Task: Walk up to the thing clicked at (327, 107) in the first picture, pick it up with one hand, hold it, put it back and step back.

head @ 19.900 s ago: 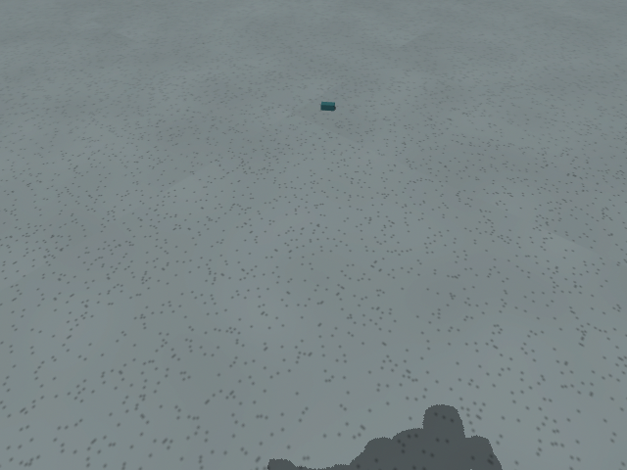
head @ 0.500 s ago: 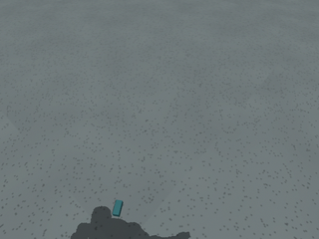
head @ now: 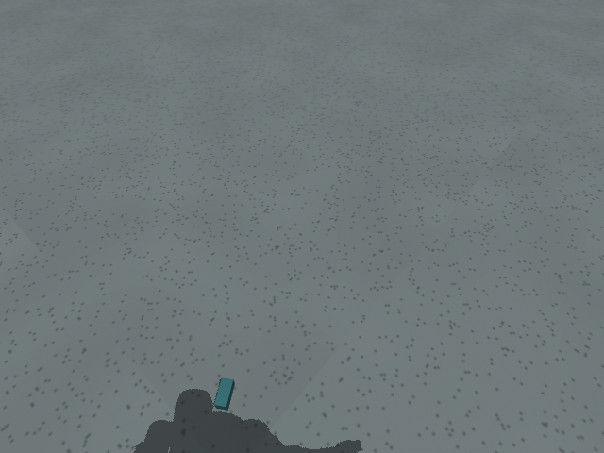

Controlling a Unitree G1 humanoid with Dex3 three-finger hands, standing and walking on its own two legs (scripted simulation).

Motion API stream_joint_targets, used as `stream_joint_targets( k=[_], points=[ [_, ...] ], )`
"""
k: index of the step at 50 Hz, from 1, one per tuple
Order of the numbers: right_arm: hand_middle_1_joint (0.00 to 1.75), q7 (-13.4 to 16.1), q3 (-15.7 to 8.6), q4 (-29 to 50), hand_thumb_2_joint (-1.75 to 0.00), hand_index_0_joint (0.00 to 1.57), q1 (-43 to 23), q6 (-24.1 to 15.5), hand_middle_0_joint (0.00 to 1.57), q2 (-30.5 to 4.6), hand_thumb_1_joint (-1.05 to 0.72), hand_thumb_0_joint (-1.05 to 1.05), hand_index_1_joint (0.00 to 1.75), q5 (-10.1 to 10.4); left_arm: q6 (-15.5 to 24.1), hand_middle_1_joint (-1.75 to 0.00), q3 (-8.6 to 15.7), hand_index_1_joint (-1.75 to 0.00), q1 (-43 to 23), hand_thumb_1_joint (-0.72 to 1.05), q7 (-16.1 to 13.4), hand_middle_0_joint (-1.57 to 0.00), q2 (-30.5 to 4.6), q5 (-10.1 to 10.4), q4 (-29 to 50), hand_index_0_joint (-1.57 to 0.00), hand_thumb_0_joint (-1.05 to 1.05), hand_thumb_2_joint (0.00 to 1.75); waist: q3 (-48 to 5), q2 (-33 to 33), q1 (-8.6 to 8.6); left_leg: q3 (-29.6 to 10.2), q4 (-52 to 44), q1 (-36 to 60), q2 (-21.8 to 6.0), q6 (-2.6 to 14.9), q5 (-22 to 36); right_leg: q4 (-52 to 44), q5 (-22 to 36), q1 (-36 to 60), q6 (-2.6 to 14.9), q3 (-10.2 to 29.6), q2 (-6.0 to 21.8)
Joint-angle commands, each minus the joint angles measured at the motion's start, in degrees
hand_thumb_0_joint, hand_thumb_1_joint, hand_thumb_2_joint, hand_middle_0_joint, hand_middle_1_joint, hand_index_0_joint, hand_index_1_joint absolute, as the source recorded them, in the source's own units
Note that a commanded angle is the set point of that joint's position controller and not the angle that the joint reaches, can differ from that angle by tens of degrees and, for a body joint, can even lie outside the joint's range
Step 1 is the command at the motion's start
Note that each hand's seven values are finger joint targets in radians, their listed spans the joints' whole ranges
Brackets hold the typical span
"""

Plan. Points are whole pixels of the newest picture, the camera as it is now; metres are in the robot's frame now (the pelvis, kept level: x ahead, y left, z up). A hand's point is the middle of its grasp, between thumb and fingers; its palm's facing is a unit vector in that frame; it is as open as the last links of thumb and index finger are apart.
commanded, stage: rise first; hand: left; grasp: from above
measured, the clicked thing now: (224, 393) +0.44 +0.26 -0.76
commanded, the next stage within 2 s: none
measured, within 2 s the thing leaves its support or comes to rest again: neither
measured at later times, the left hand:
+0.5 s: hand out of the picture +0.15 +0.26 -0.18, palm faces -0.09 -0.92 -0.39, open 12.0 cm
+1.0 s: hand out of the picture +0.12 +0.27 -0.24, palm faces -0.19 -0.86 -0.47, open 14.1 cm
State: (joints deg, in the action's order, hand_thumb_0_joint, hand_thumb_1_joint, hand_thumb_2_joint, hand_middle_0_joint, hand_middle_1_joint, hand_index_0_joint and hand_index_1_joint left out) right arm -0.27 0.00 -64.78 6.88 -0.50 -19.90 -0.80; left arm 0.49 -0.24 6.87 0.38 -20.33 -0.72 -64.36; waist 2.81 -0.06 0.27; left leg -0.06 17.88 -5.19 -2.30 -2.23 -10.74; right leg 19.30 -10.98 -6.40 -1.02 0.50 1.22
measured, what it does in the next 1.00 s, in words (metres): lowers itself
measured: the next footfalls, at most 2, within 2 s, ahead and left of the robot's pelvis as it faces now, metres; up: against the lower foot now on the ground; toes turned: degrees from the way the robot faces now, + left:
none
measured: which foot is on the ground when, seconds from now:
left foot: down 0.00-1.00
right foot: down 0.00-1.00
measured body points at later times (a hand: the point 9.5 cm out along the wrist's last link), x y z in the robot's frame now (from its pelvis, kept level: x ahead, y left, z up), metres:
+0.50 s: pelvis -0.01 +0.01 -0.04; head +0.05 +0.01 +0.41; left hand +0.15 +0.31 -0.16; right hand +0.11 -0.25 -0.15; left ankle -0.01 +0.14 -0.75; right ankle +0.00 -0.13 -0.75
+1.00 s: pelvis -0.01 +0.02 -0.11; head +0.09 +0.04 +0.33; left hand +0.13 +0.31 -0.21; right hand +0.17 -0.23 -0.19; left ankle -0.01 +0.14 -0.75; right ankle +0.00 -0.13 -0.75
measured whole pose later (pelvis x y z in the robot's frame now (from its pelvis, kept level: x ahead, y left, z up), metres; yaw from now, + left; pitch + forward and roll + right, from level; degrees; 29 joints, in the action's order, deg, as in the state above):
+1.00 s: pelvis -0.01 +0.02 -0.11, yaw +1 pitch +19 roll -2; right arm 0.4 -1.8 -30.4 10.5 -8.0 -12.7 -0.1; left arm -13.1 6.7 16.5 0.6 -18.3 -16.1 -22.0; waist -7.6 0.3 1.9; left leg -3.0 69.7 -56.3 -1.8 -1.2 -32.6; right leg 66.9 -31.2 -54.9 -2.3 -0.5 1.3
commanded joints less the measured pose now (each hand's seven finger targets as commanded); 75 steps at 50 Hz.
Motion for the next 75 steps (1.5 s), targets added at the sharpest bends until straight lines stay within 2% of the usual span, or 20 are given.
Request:
stream_joint_targets(
  k=[1, 4, 5, 6, 7, 8, 10, 12, 15, 17, 22, 27, 34, 50, 57, 61, 64, 68, 71, 75],
  points=[
    [0.3, 0.6, -2.4, 3.3, -0.9, 0.2, -1.7, -0.9, 0.2, -12.6, -0.9, 0.0, 0.3, 0.2, 1.1, -0.3, 2.3, -0.3, -1.4, 0.9, -0.8, -0.2, -12.2, 0.3, 3.4, -0.2, 0.0, 0.9, -2.9, 0.7, -0.2, -3.8, -2.8, -0.4, -5.1, 2.81, 6.1, -3.4, 7.2, -0.5, 1.97, 4.3, 6.0],
    [0.3, 0.6, -2.4, 3.5, -0.91, 0.2, -1.9, -0.7, 0.2, -12.5, -0.92, 0.0, 0.3, 0.2, 1.1, -0.38, 2.5, -0.38, -1.9, 0.82, -0.9, -0.13, -12.4, 0.2, 3.4, -0.14, 0.0, 0.92, -2.6, 0.2, -0.15, -3.9, -2.9, -0.9, -5.1, 2.93, 5.2, -3.5, 6.4, -0.5, 2.04, 4.1, 5.8],
    [0.3, 1.6, 0.1, 20.2, -0.91, 0.2, -1.8, -4.0, 0.2, -2.4, -0.96, 0.0, 0.3, 4.0, 6.7, -0.46, 2.6, -0.46, -22.0, 0.76, -1.6, -0.21, -2.4, 2.8, 23.5, -0.21, 0.0, 0.95, -0.5, 1.8, 5.86, 3.4, 2.1, -8.2, 2.9, 2.62, -1.8, -0.4, 1.9, -11.2, 1.01, -1.0, -0.7],
    [0.3, 2.3, -0.1, 16.5, -0.9, 0.2, 1.4, -4.0, 0.2, -3.9, -0.91, 0.0, 0.3, 4.1, 6.1, -0.48, 3.9, -0.52, -26.7, 0.68, -1.9, -0.27, -5.7, 2.4, 19.4, -0.23, 0.0, 0.92, -3.4, -0.6, 4.25, 3.0, 3.3, -8.2, 3.0, 2.84, -1.5, 0.4, 1.2, -8.1, 0.72, -1.5, -0.6],
    [0.3, 2.6, -0.9, 15.4, -0.91, 0.2, 3.0, -3.4, 0.2, -5.9, -0.92, 0.0, 0.3, 4.0, 3.5, -0.53, 7.7, -0.56, -16.3, 0.6, -2.3, -0.26, -11.0, 1.3, 8.6, -0.22, 0.0, 0.93, -1.5, -2.3, 3.09, 2.9, 4.5, -10.6, 3.3, 2.99, -1.9, 1.0, -0.6, -8.9, 1.09, -2.0, -1.0],
    [0.3, 2.6, -1.8, 16.9, -0.91, 0.2, 3.4, -2.8, 0.2, -5.8, -0.92, 0.0, 0.3, 3.9, 2.6, -0.61, 8.4, -0.63, -11.8, 0.52, -1.3, -0.24, -11.0, 0.6, 5.7, -0.22, 0.0, 0.92, -2.3, -2.6, 1.56, 3.1, 6.6, -12.1, 3.1, 2.95, -0.5, 2.7, 0.1, -9.7, 1.09, -2.1, -1.0],
    [0.3, 3.2, -3.8, 18.7, -0.91, 0.2, 5.0, -3.6, 0.2, -6.1, -0.93, 0.0, 0.3, 3.1, 3.4, -0.73, 10.9, -0.74, -17.6, 0.36, -0.3, -0.24, -15.6, -1.8, 10.1, -0.23, 0.0, 0.89, -10.7, -1.6, 0.95, 2.6, 9.9, -11.9, 3.0, 2.89, 3.2, 6.6, 4.8, -8.9, 0.93, -1.7, -0.6],
    [0.3, 2.8, -4.7, 20.2, -0.92, 0.2, 7.1, -3.9, 0.2, -5.6, -0.96, 0.0, 0.3, 2.1, 1.9, -0.86, 10.6, -0.84, -9.4, 0.2, 1.6, -0.22, -12.5, -5.4, 3.6, -0.25, 0.0, 0.84, -12.8, -2.2, 1.06, 1.9, 14.3, -15.3, 3.3, 2.66, 6.1, 11.4, 7.9, -11.3, 1.15, -2.1, -0.9],
    [0.3, 2.1, -5.9, 24.9, -0.91, 0.2, 7.0, -4.0, 0.2, -5.1, -0.95, 0.0, 0.3, 1.9, 0.2, -0.93, 13.8, -0.91, -4.2, -0.04, 1.6, -0.19, -13.4, -7.7, 10.3, -0.21, 0.0, 0.87, -20.5, 3.9, -2.44, 1.9, 16.8, -14.8, 3.9, 1.74, 9.9, 14.8, 9.6, -9.7, 1.8, -2.0, -1.1],
    [0.3, 1.9, -5.5, 27.0, -0.91, 0.2, 6.1, -3.8, 0.2, -4.1, -0.96, 0.0, 0.3, 2.1, -2.8, -0.94, 11.0, -0.93, -2.6, -0.2, 1.0, -0.2, -8.7, -8.5, 10.8, -0.22, 0.0, 0.88, -16.1, 3.2, -1.76, 1.5, 16.9, -17.6, 3.7, 1.51, 8.3, 15.0, 7.2, -13.2, 1.84, -2.4, -1.4],
    [0.3, 1.2, -5.6, 32.3, -0.91, 0.2, 4.8, -4.5, 0.2, -3.7, -0.94, 0.0, 0.3, 2.4, -7.8, -0.96, 10.2, -0.97, -4.7, -0.52, -0.1, -0.18, -7.5, -9.3, 19.0, -0.16, 0.0, 0.95, -14.1, 0.6, -0.01, 0.8, 20.9, -23.0, 2.6, 1.63, 1.3, 18.5, -0.5, -20.3, 1.7, -3.1, -1.9],
    [0.3, 1.1, -6.1, 34.3, -0.91, 0.2, 5.8, -6.5, 0.2, -3.2, -0.92, 0.0, 0.3, 1.8, -7.4, -0.98, 11.1, -1.0, -5.6, -0.58, 0.0, -0.14, -8.1, -10.6, 28.0, -0.12, 0.0, 0.99, -17.4, 1.0, 1.04, 0.3, 28.2, -27.9, 2.1, 1.78, -0.6, 26.2, -2.0, -27.4, 1.44, -2.9, -1.8],
    [0.3, 1.4, -6.4, 37.2, -0.91, 0.2, 6.2, -7.8, 0.2, -2.7, -0.92, 0.0, 0.3, 1.6, -8.4, -1.0, 11.6, -1.03, 4.1, -0.61, -0.7, -0.1, -8.2, -14.0, 40.0, -0.08, 0.0, 1.04, -23.7, 4.7, 0.75, -0.7, 34.5, -29.7, 1.3, 1.52, 6.6, 33.4, 2.4, -31.3, 1.75, -2.7, -1.5],
    [0.3, 1.0, -5.6, 42.4, -0.91, 0.2, 3.7, -10.5, 0.2, -1.9, -0.91, 0.0, 0.3, 1.1, -11.7, -1.03, 11.1, -1.02, 9.8, -0.52, -0.9, -0.12, -8.6, -16.4, 52.6, -0.12, 0.0, 0.93, -25.2, 5.8, 1.84, -1.9, 44.6, -42.4, 1.3, 1.9, -1.9, 43.8, -4.6, -43.8, 1.98, -3.0, -1.6],
    [0.3, 0.7, -5.7, 40.6, -0.89, 0.2, 1.6, -12.5, 0.2, -3.2, -0.86, 0.0, 0.3, 0.9, -4.5, -1.01, 11.6, -1.02, -2.4, -0.54, -1.2, -0.09, -12.4, -22.8, 42.3, -0.08, 0.0, 0.95, -25.6, 4.1, 3.04, -2.0, 56.0, -57.6, 2.1, 2.46, -13.7, 54.6, -13.5, -59.0, 1.95, -2.1, -1.2],
    [0.3, 0.3, -6.5, 38.8, -0.88, 0.2, 1.4, -13.2, 0.2, -4.1, -0.81, 0.0, 0.3, 0.9, 1.1, -0.95, 9.7, -0.97, -7.5, -0.46, -0.7, -0.12, -13.6, -27.2, 40.4, -0.1, 0.0, 0.94, -33.4, 5.5, 2.85, -1.5, 63.4, -61.6, 2.7, 2.37, -12.1, 61.8, -11.8, -64.5, 1.96, -1.7, -1.4],
    [0.3, 0.1, -6.8, 37.2, -0.89, 0.2, 1.2, -13.2, 0.2, -4.8, -0.84, 0.0, 0.3, 0.9, 4.9, -0.96, 12.3, -0.98, -12.6, -0.48, -1.7, -0.12, -18.6, -30.8, 38.3, -0.11, 0.0, 0.94, -36.5, 5.3, 1.64, -1.2, 68.7, -67.9, 2.9, 2.62, -13.3, 66.3, -12.5, -68.9, 2.01, -1.4, -1.5],
    [0.3, -0.6, -7.3, 35.0, -0.89, 0.2, 1.7, -11.7, 0.2, -6.1, -0.85, 0.0, 0.3, 1.2, 7.4, -1.01, 14.7, -1.01, -14.5, -0.48, -4.1, -0.11, -22.3, -36.7, 33.6, -0.11, 0.0, 0.93, -41.9, 7.5, -0.43, -1.4, 73.7, -69.4, 2.7, 2.32, -6.9, 73.2, -9.1, -74.2, 2.45, -2.2, -1.5],
    [0.3, -1.4, -7.9, 33.0, -0.89, 0.2, 2.9, -10.4, 0.2, -6.3, -0.83, 0.0, 0.3, 0.9, 8.5, -1.03, 13.9, -1.02, -21.3, -0.46, -4.7, -0.08, -22.6, -39.5, 30.6, -0.09, 0.0, 0.93, -45.3, 6.2, 0.06, -1.3, 78.5, -72.1, 2.7, 2.7, -4.7, 76.7, -7.4, -76.8, 2.4, -2.7, -1.6],
    [0.3, -2.0, -8.2, 30.7, -0.89, 0.2, 4.8, -9.3, 0.2, -6.6, -0.84, 0.0, 0.3, 0.4, 11.2, -1.01, 13.1, -1.0, -33.4, -0.43, -4.0, -0.11, -25.8, -43.8, 25.5, -0.12, 0.0, 0.92, -44.8, 2.3, 2.15, -0.4, 84.9, -82.8, 2.8, 3.59, -12.9, 79.4, -12.2, -79.7, 1.85, -2.8, -1.7]
  ],
)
